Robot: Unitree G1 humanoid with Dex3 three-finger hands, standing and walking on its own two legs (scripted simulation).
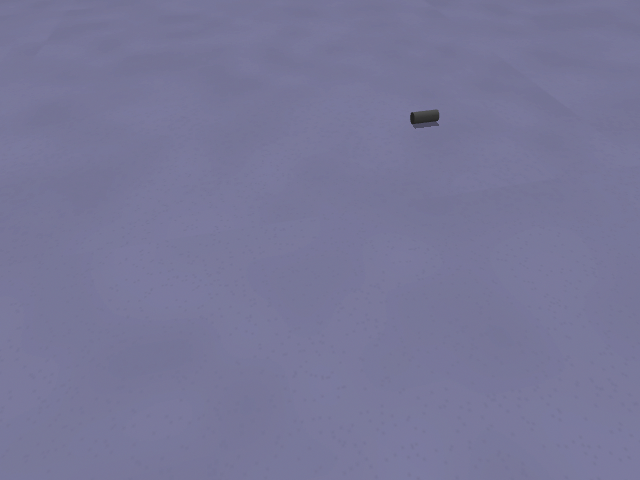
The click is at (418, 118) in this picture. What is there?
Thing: lying can
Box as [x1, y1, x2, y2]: [410, 109, 438, 123]
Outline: 438,111 436,109 412,112 410,115 410,120 412,123 437,120
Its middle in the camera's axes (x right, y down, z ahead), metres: +0.65 -0.77 +2.38
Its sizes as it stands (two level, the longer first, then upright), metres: 0.158 0.069 0.069
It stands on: the floor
